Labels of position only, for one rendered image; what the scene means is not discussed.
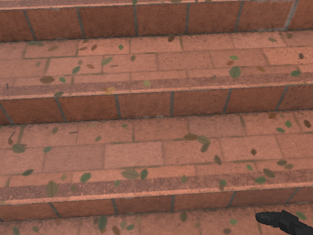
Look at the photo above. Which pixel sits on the right robot hand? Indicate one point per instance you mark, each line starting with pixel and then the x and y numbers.
pixel 284 220

